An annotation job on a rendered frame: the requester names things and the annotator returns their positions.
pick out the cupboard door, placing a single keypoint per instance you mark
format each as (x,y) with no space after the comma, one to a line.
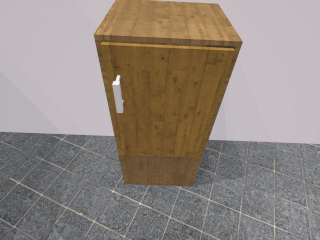
(169,92)

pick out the handle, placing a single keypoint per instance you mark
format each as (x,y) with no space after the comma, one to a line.
(118,95)

